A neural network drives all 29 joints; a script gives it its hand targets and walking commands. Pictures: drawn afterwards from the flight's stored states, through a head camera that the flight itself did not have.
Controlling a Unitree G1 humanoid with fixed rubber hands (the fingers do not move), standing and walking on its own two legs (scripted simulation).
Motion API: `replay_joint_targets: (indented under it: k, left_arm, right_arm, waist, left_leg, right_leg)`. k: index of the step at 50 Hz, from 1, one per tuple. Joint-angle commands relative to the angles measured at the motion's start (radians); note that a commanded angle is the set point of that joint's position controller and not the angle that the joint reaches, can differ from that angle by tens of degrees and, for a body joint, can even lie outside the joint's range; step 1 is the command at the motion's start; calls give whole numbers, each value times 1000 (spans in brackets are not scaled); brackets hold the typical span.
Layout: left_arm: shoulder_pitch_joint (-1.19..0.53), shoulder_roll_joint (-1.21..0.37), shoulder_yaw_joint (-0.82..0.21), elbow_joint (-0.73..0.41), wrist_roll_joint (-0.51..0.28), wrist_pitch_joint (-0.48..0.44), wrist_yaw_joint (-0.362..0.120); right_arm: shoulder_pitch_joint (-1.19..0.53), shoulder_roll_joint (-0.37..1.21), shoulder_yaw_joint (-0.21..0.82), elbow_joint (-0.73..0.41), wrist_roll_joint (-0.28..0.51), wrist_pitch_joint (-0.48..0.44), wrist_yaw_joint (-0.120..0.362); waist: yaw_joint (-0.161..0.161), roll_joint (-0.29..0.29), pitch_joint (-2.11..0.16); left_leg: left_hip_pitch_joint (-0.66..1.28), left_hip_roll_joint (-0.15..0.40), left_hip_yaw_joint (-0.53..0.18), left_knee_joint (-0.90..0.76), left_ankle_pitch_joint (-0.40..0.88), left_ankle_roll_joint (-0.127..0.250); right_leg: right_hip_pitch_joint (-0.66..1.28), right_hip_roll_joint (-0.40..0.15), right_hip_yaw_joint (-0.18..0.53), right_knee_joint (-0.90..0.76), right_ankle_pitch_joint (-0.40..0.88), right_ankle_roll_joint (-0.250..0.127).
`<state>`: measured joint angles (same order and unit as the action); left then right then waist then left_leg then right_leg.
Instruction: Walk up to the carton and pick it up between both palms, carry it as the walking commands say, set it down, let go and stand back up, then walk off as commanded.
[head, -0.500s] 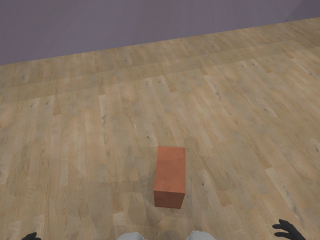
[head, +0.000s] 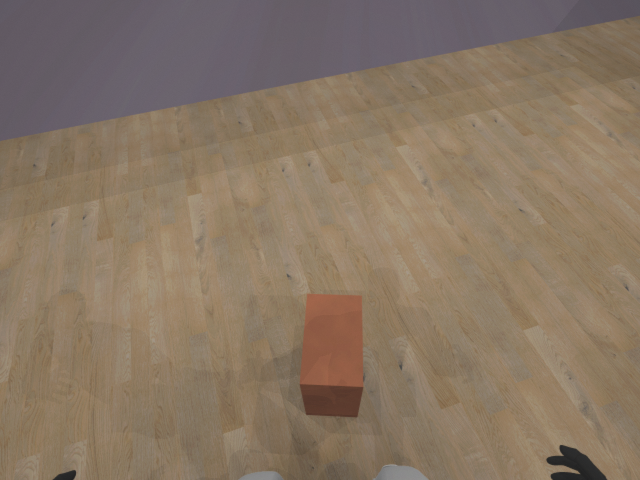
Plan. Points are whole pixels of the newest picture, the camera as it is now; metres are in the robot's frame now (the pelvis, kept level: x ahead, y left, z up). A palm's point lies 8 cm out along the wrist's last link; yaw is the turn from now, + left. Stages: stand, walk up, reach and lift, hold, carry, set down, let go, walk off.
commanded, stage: walk up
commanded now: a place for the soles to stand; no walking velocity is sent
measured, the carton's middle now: (332, 357) +0.48 -0.01 -0.61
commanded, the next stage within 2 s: none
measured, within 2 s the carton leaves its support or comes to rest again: neither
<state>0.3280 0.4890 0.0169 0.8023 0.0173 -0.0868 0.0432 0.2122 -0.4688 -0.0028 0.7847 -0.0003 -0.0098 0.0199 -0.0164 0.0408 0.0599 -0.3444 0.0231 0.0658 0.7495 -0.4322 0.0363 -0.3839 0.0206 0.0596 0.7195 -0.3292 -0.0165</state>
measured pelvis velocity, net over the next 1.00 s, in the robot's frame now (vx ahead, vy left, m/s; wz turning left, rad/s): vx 0.02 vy -0.03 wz -0.07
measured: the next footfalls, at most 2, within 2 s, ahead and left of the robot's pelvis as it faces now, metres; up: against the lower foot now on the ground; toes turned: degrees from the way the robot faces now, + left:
none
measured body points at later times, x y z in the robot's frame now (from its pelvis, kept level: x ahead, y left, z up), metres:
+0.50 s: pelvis +0.00 +0.00 +0.00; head +0.03 -0.01 +0.45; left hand +0.09 +0.35 -0.08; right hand +0.10 -0.33 -0.10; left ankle +0.00 +0.11 -0.72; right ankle +0.03 -0.13 -0.71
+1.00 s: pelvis +0.02 -0.03 +0.00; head +0.03 -0.03 +0.45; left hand +0.13 +0.31 -0.09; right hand +0.10 -0.37 -0.10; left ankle +0.05 +0.09 -0.72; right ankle +0.06 -0.16 -0.71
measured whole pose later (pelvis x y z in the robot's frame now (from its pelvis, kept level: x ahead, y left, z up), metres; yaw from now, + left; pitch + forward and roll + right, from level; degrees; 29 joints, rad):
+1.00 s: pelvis +0.02 -0.03 +0.00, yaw -4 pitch -2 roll +0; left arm 0.28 0.48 0.03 0.82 0.02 -0.05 0.00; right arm 0.22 -0.47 0.00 0.83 0.00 -0.04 0.00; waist -0.02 0.02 0.06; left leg -0.33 0.02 0.01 0.72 -0.42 0.01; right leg -0.37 0.03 0.08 0.70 -0.30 -0.01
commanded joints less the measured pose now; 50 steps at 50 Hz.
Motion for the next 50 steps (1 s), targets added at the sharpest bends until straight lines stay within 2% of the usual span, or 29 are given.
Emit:
replay_joint_targets:
  k: [1,3,5,6,8,9,11,12,13,16,18,19,21,23,24,27,28,30,32,33,34,37,39,40,41,42,43,46,50]
  left_arm:
    - [23,260,73,-17,-15,0,13]
    - [-72,214,55,-49,-14,11,7]
    - [-81,135,37,-46,-28,20,-6]
    - [-37,136,36,-33,-19,20,-3]
    - [13,141,35,0,-13,1,-6]
    - [39,144,36,9,-5,-8,-6]
    - [76,241,68,16,4,-22,2]
    - [70,288,79,12,-5,-16,5]
    - [58,272,79,3,-5,-12,8]
    - [-31,228,62,-17,-12,6,13]
    - [-75,176,39,-34,-20,13,6]
    - [-98,132,35,-38,-28,14,2]
    - [-55,136,37,-12,-19,15,4]
    - [-7,137,37,8,-13,1,-5]
    - [25,164,42,16,-3,-11,-5]
    - [30,264,70,15,-7,-8,3]
    - [-12,236,72,-34,-3,18,-24]
    - [-150,169,51,-71,-2,41,-46]
    - [-143,145,54,-84,12,52,-51]
    - [-142,188,64,-74,26,48,-49]
    - [-98,179,67,-55,22,40,-51]
    - [-100,133,60,-63,9,17,-63]
    - [-24,130,60,-39,2,12,-63]
    - [17,150,68,-18,9,-4,-52]
    - [88,212,88,-2,6,0,-41]
    - [95,253,103,-1,-2,-3,-30]
    - [74,279,106,-10,-5,-1,-28]
    - [-35,213,87,-37,-8,17,-21]
    - [-157,148,61,-45,-9,39,-39]
  right_arm:
    - [-58,-136,-81,-65,-19,-1,-5]
    - [-1,-147,-91,-35,-18,-15,-4]
    - [2,-225,-114,-36,-32,-28,-6]
    - [-26,-217,-111,-33,-31,-25,-3]
    - [-77,-196,-94,-29,-23,-14,2]
    - [-119,-193,-90,-37,-32,-6,5]
    - [-93,-119,-72,-62,-22,3,10]
    - [-94,-119,-77,-72,-16,8,4]
    - [-90,-137,-80,-65,-20,7,-2]
    - [-12,-129,-87,-36,-13,-7,-8]
    - [9,-180,-101,-32,-21,-18,-9]
    - [-6,-205,-106,-21,-25,-22,-9]
    - [-37,-190,-93,-11,-23,-18,-4]
    - [-116,-188,-87,-37,-29,-9,-1]
    - [-112,-177,-87,-40,-22,-3,1]
    - [-87,-120,-75,-54,-9,5,-1]
    - [-31,-140,-74,-36,8,-29,-7]
    - [89,-189,-87,7,-8,-62,-14]
    - [149,-309,-136,34,-24,-70,-26]
    - [127,-294,-130,36,-14,-70,-29]
    - [110,-275,-127,30,-14,-71,-31]
    - [77,-229,-104,29,-16,-70,-32]
    - [-5,-234,-101,8,-5,-53,-23]
    - [-20,-172,-75,-1,-4,-49,-18]
    - [-46,-125,-63,-29,-4,-44,-18]
    - [-67,-100,-61,-53,1,-30,-18]
    - [-64,-149,-64,-44,3,-26,-28]
    - [3,-143,-68,-15,6,-26,-25]
    - [73,-121,-69,51,-6,-34,-22]
  waist:
    - [18,-145,-62]
    - [-35,-107,-62]
    - [-31,74,-26]
    - [-7,69,-38]
    - [20,78,-21]
    - [48,72,-35]
    - [46,-147,-84]
    - [33,-145,-59]
    - [31,-121,-81]
    - [-11,-160,-93]
    - [-45,-25,-102]
    - [-24,39,-58]
    - [-12,85,-41]
    - [34,80,-28]
    - [42,68,-66]
    - [26,-122,-92]
    - [13,-224,-97]
    - [-58,-142,-72]
    - [-68,140,18]
    - [-49,-4,71]
    - [-32,35,43]
    - [-38,104,-32]
    - [20,113,-85]
    - [48,62,-135]
    - [75,-134,-131]
    - [75,-208,-89]
    - [55,-109,-50]
    - [24,-170,3]
    - [-18,-144,-62]
  left_leg:
    - [-104,3,-103,-6,-106,-5]
    - [98,27,-149,-198,59,-1]
    - [196,242,-360,-433,-31,100]
    - [184,286,-364,-407,-26,167]
    - [116,246,-277,-321,55,158]
    - [82,207,-188,-248,155,120]
    - [-112,30,-55,44,110,0]
    - [-164,-24,-125,57,-116,-4]
    - [-159,-15,-143,74,-212,2]
    - [-8,11,-125,-143,20,6]
    - [223,112,-229,-274,221,32]
    - [196,212,-325,-357,216,95]
    - [185,266,-329,-337,209,168]
    - [86,213,-234,-271,232,136]
    - [51,153,-167,-219,225,91]
    - [-32,-11,-108,-1,11,-7]
    - [-18,-32,-91,-76,-102,15]
    - [159,56,-222,-278,-172,39]
    - [328,357,-562,-490,-260,192]
    - [289,392,-548,-469,-105,190]
    - [291,389,-510,-425,84,227]
    - [285,293,-246,-254,601,174]
    - [195,221,-142,-157,514,117]
    - [58,168,-116,-68,453,70]
    - [-82,55,-32,178,276,24]
    - [-261,-56,-77,269,-134,-16]
    - [-246,-22,-136,293,-223,-9]
    - [-128,26,-124,92,-140,-15]
    - [193,-14,-55,-246,139,-9]
  right_leg:
    - [182,-268,475,-206,389,-249]
    - [9,-177,337,-140,315,-168]
    - [-180,24,21,59,53,-27]
    - [-137,26,-27,55,-60,-14]
    - [-21,-4,-57,-85,-81,-41]
    - [62,8,-53,-192,-17,-47]
    - [242,-189,389,-263,207,-146]
    - [240,-272,562,-254,348,-244]
    - [242,-304,559,-240,405,-292]
    - [212,-229,380,-171,535,-207]
    - [-40,-102,197,-51,353,-92]
    - [-86,-1,52,40,177,-38]
    - [-72,3,-19,11,-80,-23]
    - [50,-1,-58,-161,-42,-44]
    - [133,3,-11,-159,71,-60]
    - [174,-231,448,-217,309,-217]
    - [139,-202,430,-221,164,-253]
    - [-78,-101,285,-84,-3,-144]
    - [-394,52,26,247,-155,-31]
    - [-406,-19,47,259,-127,-21]
    - [-353,-38,25,266,-140,-21]
    - [-177,-43,-72,32,-150,-29]
    - [26,0,-111,-180,24,-62]
    - [218,14,-26,-178,115,-76]
    - [292,-129,242,-294,136,-122]
    - [351,-301,595,-375,251,-232]
    - [279,-337,615,-329,338,-310]
    - [164,-256,381,-323,274,-245]
    - [8,-150,236,-247,118,-115]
